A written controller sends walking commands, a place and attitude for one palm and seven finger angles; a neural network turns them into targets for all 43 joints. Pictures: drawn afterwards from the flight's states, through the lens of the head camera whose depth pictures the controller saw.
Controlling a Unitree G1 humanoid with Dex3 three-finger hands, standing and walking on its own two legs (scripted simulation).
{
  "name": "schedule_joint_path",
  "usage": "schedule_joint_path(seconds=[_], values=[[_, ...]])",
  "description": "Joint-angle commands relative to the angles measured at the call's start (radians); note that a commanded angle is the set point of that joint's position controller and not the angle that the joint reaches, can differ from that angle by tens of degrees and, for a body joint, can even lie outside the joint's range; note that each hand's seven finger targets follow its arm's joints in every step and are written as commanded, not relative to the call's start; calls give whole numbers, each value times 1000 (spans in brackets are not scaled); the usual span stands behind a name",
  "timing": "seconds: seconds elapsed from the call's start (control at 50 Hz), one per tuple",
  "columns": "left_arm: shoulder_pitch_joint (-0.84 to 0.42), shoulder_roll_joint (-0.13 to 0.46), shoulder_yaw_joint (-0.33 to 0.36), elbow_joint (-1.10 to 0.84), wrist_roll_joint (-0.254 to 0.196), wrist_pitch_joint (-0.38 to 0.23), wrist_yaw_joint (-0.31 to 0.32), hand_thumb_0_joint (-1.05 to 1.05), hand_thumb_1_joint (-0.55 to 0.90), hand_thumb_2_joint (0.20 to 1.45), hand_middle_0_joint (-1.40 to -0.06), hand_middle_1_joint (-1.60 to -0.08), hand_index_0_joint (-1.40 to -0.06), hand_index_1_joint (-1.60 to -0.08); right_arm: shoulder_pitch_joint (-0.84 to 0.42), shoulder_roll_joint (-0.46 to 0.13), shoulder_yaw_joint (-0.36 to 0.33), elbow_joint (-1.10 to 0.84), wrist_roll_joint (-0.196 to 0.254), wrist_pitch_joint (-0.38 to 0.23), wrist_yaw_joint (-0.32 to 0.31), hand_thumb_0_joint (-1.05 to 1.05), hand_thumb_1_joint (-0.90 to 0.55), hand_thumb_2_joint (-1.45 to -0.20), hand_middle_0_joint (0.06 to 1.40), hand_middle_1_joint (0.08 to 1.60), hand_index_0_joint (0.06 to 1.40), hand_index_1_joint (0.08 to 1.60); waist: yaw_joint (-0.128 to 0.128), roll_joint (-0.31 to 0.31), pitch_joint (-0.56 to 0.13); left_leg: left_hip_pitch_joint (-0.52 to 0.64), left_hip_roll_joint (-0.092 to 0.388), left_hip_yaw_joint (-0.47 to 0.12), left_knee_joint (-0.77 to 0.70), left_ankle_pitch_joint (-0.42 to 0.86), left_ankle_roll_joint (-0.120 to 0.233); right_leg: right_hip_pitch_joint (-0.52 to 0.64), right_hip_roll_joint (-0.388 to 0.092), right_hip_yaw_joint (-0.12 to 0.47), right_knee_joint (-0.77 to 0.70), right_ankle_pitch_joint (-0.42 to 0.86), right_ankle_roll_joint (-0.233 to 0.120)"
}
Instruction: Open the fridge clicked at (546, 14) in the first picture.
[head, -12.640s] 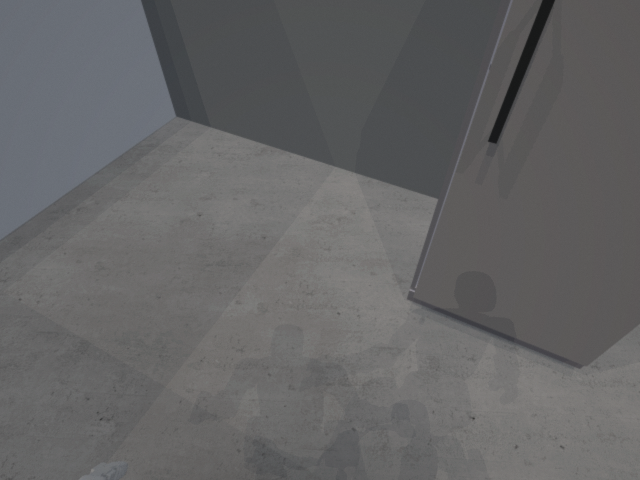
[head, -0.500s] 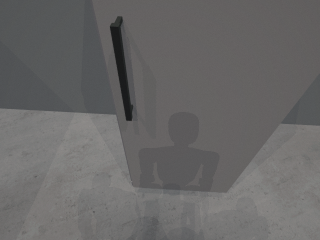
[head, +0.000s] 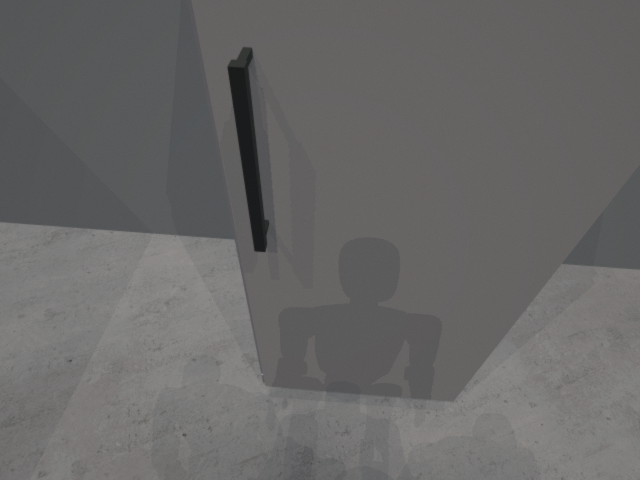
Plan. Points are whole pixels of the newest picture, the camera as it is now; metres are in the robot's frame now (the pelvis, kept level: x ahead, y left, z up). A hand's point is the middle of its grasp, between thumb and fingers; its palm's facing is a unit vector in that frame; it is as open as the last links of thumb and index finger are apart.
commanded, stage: look again from close up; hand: left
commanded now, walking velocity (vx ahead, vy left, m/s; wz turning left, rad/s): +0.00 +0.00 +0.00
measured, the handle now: (254, 166) +0.46 +0.13 +0.16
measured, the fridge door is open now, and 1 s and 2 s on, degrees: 0 0 0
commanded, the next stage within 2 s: raise the hand to about handle height in 0.52 s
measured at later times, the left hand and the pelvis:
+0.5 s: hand out of the picture -0.01 +0.16 -0.18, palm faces +0.01 -0.99 -0.17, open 7.3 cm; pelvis +0.01 +0.00 +0.00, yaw +0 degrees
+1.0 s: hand (208, 438) +0.17 +0.14 -0.01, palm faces -0.04 -1.00 +0.00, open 8.3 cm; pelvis -0.02 -0.03 -0.05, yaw +1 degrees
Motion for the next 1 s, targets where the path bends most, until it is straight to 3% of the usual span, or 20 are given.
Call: schedule_joint_path(seconds=[0.0, 0.16, 0.52, 0.58, 0.6, 0.62, 0.64, 0.66, 0.68, 0.7, 0.72, 0.74, 0.78, 0.8, 0.82, 0.84, 0.86, 0.88, 0.94, 0.98], values=[[76, 100, 17, -20, -2, -4, 2, 0, 900, 900, -200, -300, -200, -300, 43, -87, -17, -23, 0, -11, -5, 0, -900, -900, 200, 300, 200, 300, -3, 14, 43, 46, 129, -162, -115, 88, -14, -87, -86, 96, -105, 116, -39], [78, 102, 16, -10, -1, -6, 1, 0, 900, 900, -200, -300, -200, -300, 37, -84, -18, -8, 2, -11, -6, 0, -900, -900, 200, 300, 200, 300, 0, -2, 30, 57, 130, -153, -108, 127, -16, -60, -92, 100, -120, 158, -37], [87, 88, 17, 10, -3, 0, 0, 0, 900, 900, -200, -300, -200, -300, 55, -75, -21, 20, 1, -8, -10, 0, -900, -900, 200, 300, 200, 300, 0, 7, 59, 69, 138, -155, -143, 84, -18, -78, -89, 97, -136, 113, -36], [85, 89, 20, 10, -2, -2, 1, 0, 900, 900, -200, -300, -200, -300, 56, -71, -22, 22, 1, -10, -10, 0, -900, -900, 200, 300, 200, 300, 0, -3, 44, 77, 138, -150, -135, 123, -17, -62, -91, 100, -134, 145, -36], [118, 99, 10, 24, 15, -18, 35, 0, 900, 900, -200, -300, -200, -300, -13, -109, -20, -48, 8, -14, -1, 0, -900, -900, 200, 300, 200, 300, 13, 32, 90, 21, 146, -148, 49, 233, -43, -125, -117, 138, -146, 302, -28], [-585, 325, 117, -1519, -190, -203, 31, 0, 877, 890, -202, -315, -202, -315, 39, -281, -56, -414, 52, -139, -41, 0, -900, -900, 200, 300, 200, 300, -133, 182, -420, 328, 39, -164, -33, 239, -55, -85, -6, 13, -19, 297, -31], [-492, 416, 190, -1550, -134, -194, 78, 0, 853, 880, -203, -330, -203, -330, -62, -198, -9, -370, 66, -218, -76, 0, -900, -900, 200, 300, 200, 300, -50, 310, -390, 348, 80, -145, -42, 265, -84, -120, 9, 9, 59, 163, -39], [31, 120, 24, -1274, -131, -76, 83, 0, 830, 870, -205, -345, -205, -345, -19, -155, -20, -392, 49, -276, -56, 0, -900, -900, 200, 300, 200, 300, -25, 277, -308, 279, 112, -216, -107, 234, -100, -208, 16, -27, 128, 23, -41], [117, -35, -66, -1140, -160, -16, 83, 0, 807, 860, -207, -360, -207, -360, -12, -145, -20, -342, 70, -290, -56, 0, -900, -900, 200, 300, 200, 300, -45, 159, -165, 172, 96, -221, -107, 136, -81, -264, 17, -21, 135, -3, -22], [20, -15, -62, -1256, -186, -57, 66, 0, 783, 850, -208, -375, -208, -375, -33, -188, -37, -408, 71, -301, -55, 0, -900, -900, 200, 300, 200, 300, -52, 115, -60, 83, 87, -228, -76, 0, -69, -283, 18, -29, 91, -7, -19], [6, 46, -13, -1241, -179, -102, 53, 0, 760, 840, -210, -390, -210, -390, -44, -217, -52, -427, 57, -312, -56, 0, -900, -900, 200, 300, 200, 300, -71, 41, -50, 20, 69, -231, -23, -84, -58, -308, 21, -31, 51, 8, -18], [64, 45, 13, -1166, -167, -145, 28, 0, 737, 830, -212, -405, -212, -405, -40, -217, -60, -457, 47, -312, -49, 0, -900, -900, 200, 300, 200, 300, -74, -68, -29, -33, 49, -224, 35, -61, -56, -326, 26, -45, 49, 14, -20], [273, -26, 34, -961, -201, -258, -75, 0, 690, 810, -215, -435, -215, -435, -81, -212, -83, -489, 28, -293, -29, 0, -900, -900, 200, 300, 200, 300, -14, -267, -13, -162, 49, -188, 140, -25, -71, -429, 45, -69, 125, -39, -21], [329, -23, 56, -920, -226, -327, -144, 0, 667, 800, -217, -450, -217, -450, -107, -214, -91, -508, 26, -284, -14, 0, -900, -900, 200, 300, 200, 300, 10, -286, -29, -238, 37, -168, 194, -22, -75, -461, 42, -58, 168, -41, -23], [364, 11, 105, -912, -248, -399, -218, 0, 643, 790, -218, -465, -218, -465, -123, -215, -103, -530, 26, -275, 2, 0, -900, -900, 200, 300, 200, 300, 27, -282, -57, -288, 31, -153, 236, -24, -83, -473, 37, -45, 208, -33, -27], [383, 79, 177, -864, -258, -453, -294, 0, 620, 780, -220, -480, -220, -480, -128, -223, -111, -555, 32, -259, 20, 0, -900, -900, 200, 300, 200, 300, 53, -183, -72, -305, 22, -140, 266, 2, -90, -450, 26, -17, 239, 15, -42], [340, 129, 212, -907, -276, -498, -362, 0, 597, 770, -222, -495, -222, -495, -148, -229, -114, -601, 35, -251, 28, 0, -900, -900, 200, 300, 200, 300, 46, -104, -109, -317, 11, -125, 301, 8, -88, -436, 13, -1, 265, 47, -46], [319, 198, 282, -947, -282, -500, -386, 0, 573, 760, -223, -510, -223, -510, -167, -222, -116, -644, 44, -242, 23, 0, -900, -900, 200, 300, 200, 300, 65, -74, -151, -335, 4, -105, 320, 1, -74, -423, 8, 20, 277, 52, -41], [186, 268, 357, -1150, -319, -442, -366, 0, 503, 730, -228, -555, -228, -555, -169, -206, -102, -717, 50, -201, -4, 0, -900, -900, 200, 300, 200, 300, 72, 51, -238, -316, 4, -96, 321, -38, -56, -406, 17, 45, 277, -1, -29], [95, 251, 348, -1303, -334, -445, -324, 0, 457, 710, -232, -585, -232, -585, -140, -182, -96, -736, 51, -191, -24, 0, -900, -900, 200, 300, 200, 300, 34, 89, -264, -271, 17, -104, 334, -46, -45, -420, 22, 66, 253, -20, -21]])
